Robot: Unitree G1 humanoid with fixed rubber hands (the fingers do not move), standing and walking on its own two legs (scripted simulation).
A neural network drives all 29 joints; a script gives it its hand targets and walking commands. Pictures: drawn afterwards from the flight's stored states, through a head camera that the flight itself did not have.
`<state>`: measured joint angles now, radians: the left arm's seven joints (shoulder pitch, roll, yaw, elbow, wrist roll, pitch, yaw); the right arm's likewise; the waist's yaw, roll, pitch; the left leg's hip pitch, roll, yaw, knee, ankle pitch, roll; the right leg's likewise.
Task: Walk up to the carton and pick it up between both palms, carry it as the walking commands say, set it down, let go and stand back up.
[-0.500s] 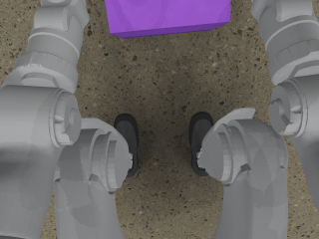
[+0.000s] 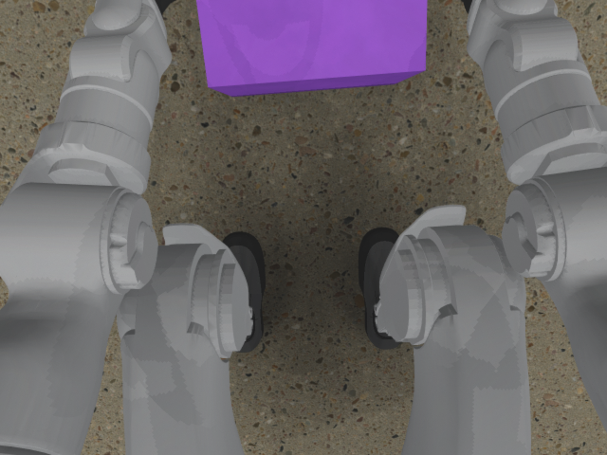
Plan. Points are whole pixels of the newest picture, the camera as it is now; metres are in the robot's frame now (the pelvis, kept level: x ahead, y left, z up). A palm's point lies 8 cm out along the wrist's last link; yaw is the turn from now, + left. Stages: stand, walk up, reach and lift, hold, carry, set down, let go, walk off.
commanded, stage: reach and lift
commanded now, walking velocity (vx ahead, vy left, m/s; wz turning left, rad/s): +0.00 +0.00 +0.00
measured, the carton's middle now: (309, 10) +0.54 -0.02 -0.27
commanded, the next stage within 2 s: none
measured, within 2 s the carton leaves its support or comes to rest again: leaves its support in 0.02 s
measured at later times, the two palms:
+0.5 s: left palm out of the picture +0.54 +0.13 -0.12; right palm out of the picture +0.54 -0.19 -0.12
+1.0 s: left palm out of the picture +0.53 +0.13 -0.04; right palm out of the picture +0.53 -0.18 -0.05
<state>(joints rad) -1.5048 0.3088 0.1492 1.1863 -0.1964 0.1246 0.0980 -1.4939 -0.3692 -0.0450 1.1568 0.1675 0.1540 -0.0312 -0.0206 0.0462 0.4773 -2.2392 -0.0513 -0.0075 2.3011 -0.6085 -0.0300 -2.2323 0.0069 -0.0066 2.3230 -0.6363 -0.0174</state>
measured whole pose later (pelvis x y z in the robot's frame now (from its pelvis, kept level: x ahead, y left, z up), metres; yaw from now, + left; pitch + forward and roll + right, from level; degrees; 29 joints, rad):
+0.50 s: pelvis -0.01 +0.00 +0.02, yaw -1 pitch +36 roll +1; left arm -1.43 0.23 0.26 0.99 -0.09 0.21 0.18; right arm -1.48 -0.34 -0.14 1.08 0.10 0.22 -0.09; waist -0.01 0.03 0.33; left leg -2.26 -0.07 -0.02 2.20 -0.57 -0.04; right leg -2.26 0.05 0.02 2.22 -0.58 0.01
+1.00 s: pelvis +0.00 +0.01 +0.06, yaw -1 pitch +43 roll +1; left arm -1.26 0.11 0.39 0.84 0.05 0.25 0.19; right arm -1.30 -0.23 -0.25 0.92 -0.04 0.28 -0.11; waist 0.00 0.03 0.06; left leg -2.25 -0.11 -0.03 2.05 -0.55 -0.06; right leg -2.26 0.09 0.05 2.06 -0.55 0.04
